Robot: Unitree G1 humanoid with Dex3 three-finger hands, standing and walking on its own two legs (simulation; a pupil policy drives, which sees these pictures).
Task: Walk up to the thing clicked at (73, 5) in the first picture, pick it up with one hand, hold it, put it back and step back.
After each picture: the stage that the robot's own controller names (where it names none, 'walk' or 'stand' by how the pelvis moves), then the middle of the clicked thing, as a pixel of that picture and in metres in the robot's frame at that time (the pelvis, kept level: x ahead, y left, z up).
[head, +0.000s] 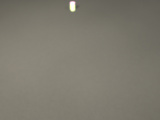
stand; (72, 6) +2.24 +0.19 -0.72
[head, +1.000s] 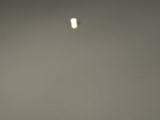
walk; (74, 23) +2.10 +0.32 -0.70
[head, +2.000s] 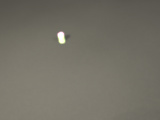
walk; (61, 37) +1.49 +0.40 -0.72
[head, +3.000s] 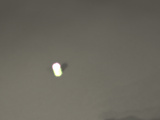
walk; (57, 69) +0.99 +0.36 -0.72
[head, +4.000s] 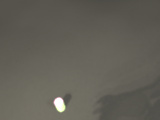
walk; (59, 104) +0.60 +0.30 -0.72
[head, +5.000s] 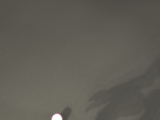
stand; out of the picture +0.41 +0.25 -0.70
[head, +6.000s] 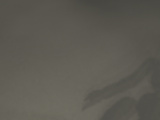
stand; out of the picture +0.34 +0.23 -0.72
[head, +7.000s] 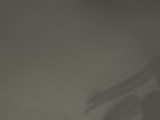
stand; out of the picture +0.35 +0.22 -0.72
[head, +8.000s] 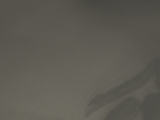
stand; out of the picture +0.35 +0.24 -0.73
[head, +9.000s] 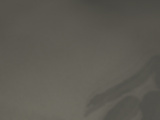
stand; out of the picture +0.34 +0.24 -0.73
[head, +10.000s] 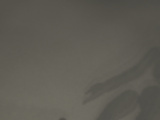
go down; out of the picture +0.34 +0.24 -0.72
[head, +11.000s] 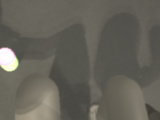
go down; (7, 60) +0.40 +0.29 -0.29
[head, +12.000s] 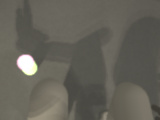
approach; (27, 65) +0.41 +0.28 -0.31
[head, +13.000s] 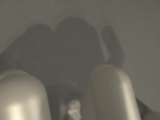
close in; out of the picture +0.38 +0.32 -0.22
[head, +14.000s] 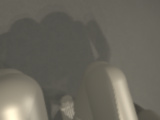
close; out of the picture +0.38 +0.33 -0.22
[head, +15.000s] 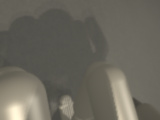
lift; out of the picture +0.36 +0.32 -0.22
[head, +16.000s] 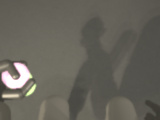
lift; (20, 80) +0.32 +0.22 -0.03
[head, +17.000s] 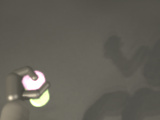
hold; (36, 89) +0.33 +0.18 -0.01
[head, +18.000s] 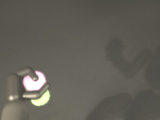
hold; (37, 89) +0.33 +0.18 -0.01
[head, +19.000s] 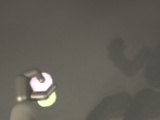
crouch; (44, 90) +0.33 +0.16 -0.01
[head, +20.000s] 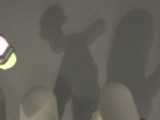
crouch; (1, 53) +0.43 +0.27 -0.10
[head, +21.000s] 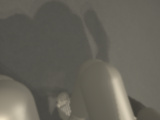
lower; out of the picture +0.40 +0.34 -0.22
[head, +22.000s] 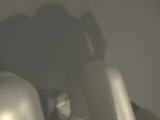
lower; out of the picture +0.39 +0.34 -0.22
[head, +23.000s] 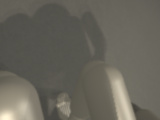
lower; out of the picture +0.39 +0.34 -0.22
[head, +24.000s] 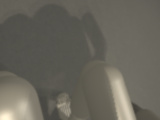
lower; out of the picture +0.38 +0.34 -0.22
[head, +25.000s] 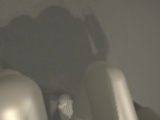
loosen; out of the picture +0.37 +0.32 -0.22
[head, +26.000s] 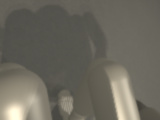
rise; out of the picture +0.38 +0.31 -0.22
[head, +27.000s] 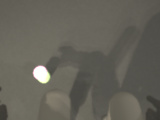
walk; (42, 74) +0.42 +0.25 -0.42
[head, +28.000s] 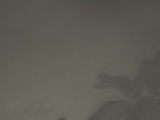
stand; out of the picture +0.36 +0.22 -0.66
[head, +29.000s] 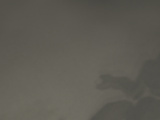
stand; out of the picture +0.36 +0.23 -0.67
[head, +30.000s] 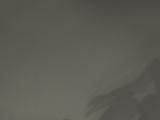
stand; out of the picture +0.37 +0.22 -0.71
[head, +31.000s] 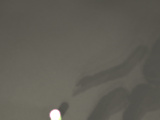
walk; (55, 116) +0.40 +0.18 -0.70
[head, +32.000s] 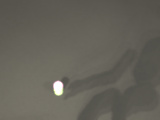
walk; (58, 88) +0.60 +0.17 -0.71
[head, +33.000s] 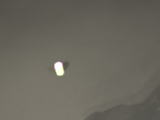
walk; (59, 69) +0.91 +0.34 -0.70
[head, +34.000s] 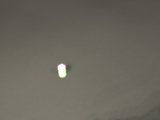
stand; (62, 70) +1.00 +0.24 -0.72
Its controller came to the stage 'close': yes
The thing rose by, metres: 0.71
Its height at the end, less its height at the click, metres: +0.00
